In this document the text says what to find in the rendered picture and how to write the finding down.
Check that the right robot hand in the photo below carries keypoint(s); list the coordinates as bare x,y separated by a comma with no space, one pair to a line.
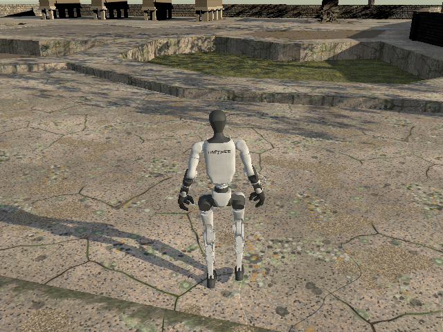
259,196

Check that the left robot upper arm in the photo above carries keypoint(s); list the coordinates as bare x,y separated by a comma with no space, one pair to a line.
197,148

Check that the robot right thigh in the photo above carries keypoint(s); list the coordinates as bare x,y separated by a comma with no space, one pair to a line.
238,206

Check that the humanoid robot head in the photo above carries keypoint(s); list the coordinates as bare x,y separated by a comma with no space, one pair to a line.
217,120

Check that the right robot upper arm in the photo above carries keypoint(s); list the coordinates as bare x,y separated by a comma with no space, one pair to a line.
245,156

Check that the right robot forearm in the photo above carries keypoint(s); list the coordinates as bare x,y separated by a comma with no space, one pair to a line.
255,182

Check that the left robot hand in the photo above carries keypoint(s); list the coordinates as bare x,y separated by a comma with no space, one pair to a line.
182,200

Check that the left robot forearm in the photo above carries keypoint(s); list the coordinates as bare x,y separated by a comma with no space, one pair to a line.
185,185

